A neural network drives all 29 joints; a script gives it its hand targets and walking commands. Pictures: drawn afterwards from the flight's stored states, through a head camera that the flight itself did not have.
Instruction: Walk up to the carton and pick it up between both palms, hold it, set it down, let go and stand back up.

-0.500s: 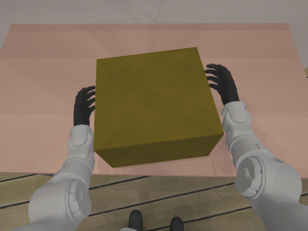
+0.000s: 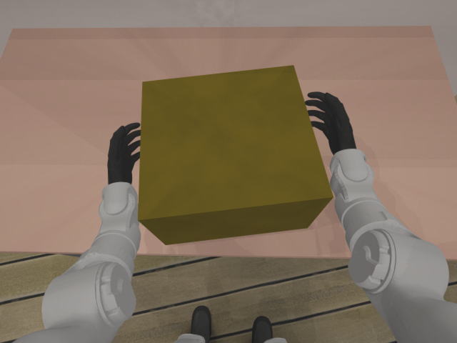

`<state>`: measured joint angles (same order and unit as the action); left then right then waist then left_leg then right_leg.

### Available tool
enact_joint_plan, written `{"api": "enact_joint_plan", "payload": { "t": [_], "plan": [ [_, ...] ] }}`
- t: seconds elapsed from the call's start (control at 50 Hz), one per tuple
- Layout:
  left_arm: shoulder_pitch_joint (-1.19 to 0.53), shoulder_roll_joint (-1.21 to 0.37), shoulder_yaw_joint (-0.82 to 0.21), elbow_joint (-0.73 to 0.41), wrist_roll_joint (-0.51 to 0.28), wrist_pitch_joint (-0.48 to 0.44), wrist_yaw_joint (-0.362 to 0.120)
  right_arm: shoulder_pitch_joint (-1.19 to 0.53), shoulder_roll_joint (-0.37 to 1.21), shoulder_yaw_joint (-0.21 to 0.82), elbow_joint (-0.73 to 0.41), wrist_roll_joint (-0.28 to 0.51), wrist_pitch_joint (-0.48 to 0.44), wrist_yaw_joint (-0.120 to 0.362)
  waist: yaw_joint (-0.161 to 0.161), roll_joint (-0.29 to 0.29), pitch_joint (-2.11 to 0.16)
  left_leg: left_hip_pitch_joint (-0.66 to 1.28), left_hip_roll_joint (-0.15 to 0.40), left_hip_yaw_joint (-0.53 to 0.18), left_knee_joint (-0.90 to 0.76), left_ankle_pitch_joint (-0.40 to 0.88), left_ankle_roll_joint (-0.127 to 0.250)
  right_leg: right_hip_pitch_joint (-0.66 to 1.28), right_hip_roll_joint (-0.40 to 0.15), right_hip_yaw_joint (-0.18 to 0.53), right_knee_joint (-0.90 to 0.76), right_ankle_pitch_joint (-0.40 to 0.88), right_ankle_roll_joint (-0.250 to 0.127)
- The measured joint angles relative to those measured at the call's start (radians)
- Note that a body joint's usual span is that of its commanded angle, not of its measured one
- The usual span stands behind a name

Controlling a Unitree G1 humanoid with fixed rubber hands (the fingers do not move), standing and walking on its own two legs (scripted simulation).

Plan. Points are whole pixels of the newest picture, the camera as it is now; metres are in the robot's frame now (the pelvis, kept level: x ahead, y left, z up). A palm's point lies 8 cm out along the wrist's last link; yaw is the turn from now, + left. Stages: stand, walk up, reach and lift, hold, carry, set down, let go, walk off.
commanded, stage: set down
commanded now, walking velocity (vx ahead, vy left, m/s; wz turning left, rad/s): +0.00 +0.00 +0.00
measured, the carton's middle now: (227, 157) +0.45 +0.02 -0.08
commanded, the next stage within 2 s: none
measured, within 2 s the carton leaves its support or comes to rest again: rests again in 0.42 s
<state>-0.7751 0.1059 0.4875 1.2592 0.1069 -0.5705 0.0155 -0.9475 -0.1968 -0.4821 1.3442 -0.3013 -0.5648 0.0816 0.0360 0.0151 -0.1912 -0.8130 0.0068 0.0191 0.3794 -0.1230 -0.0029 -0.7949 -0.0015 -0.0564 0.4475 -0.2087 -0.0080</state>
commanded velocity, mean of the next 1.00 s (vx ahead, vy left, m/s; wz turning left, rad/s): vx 0.00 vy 0.00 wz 0.00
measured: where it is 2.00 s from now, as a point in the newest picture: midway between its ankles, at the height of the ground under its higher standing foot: outside the picture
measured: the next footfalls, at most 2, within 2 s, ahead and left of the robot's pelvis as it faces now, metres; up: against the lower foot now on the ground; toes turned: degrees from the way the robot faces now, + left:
none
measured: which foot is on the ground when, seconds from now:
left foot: down 0.00-1.00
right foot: down 0.00-1.00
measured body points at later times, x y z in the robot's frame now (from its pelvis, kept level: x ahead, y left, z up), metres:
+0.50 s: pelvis -0.01 +0.00 +0.00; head +0.17 -0.01 +0.41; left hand +0.42 +0.21 -0.04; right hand +0.47 -0.18 -0.02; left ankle +0.00 +0.13 -0.73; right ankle -0.04 -0.10 -0.73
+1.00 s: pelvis -0.01 +0.00 +0.00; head +0.18 +0.00 +0.40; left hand +0.42 +0.21 -0.05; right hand +0.46 -0.18 -0.03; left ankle +0.00 +0.13 -0.73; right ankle -0.04 -0.10 -0.73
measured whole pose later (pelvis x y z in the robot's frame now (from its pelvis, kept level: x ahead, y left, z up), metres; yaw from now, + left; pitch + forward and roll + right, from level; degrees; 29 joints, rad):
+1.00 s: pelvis -0.01 +0.00 +0.00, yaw +0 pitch +33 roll +1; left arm -0.82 0.11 0.54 1.26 0.16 -0.60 0.01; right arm -0.96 -0.20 -0.56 1.34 -0.35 -0.55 0.09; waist 0.04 -0.01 -0.18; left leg -0.87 0.01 0.03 0.43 -0.13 0.00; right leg -0.86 0.00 -0.05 0.49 -0.21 -0.01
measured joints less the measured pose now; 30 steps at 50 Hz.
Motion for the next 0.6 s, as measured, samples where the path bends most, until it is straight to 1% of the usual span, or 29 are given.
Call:
{"api": "enact_joint_plan", "payload": {
  "t": [0.6],
  "plan": [
    [-0.02, 0.0, 0.034, 0.001, 0.031, -0.015, -0.004, -0.015, 0.0, -0.034, 0.0, -0.031, -0.001, 0.0, 0.0, -0.006, 0.011, -0.026, 0.001, 0.005, 0.019, 0.0, 0.0, -0.028, -0.001, 0.003, 0.02, 0.0, 0.0]
  ]
}}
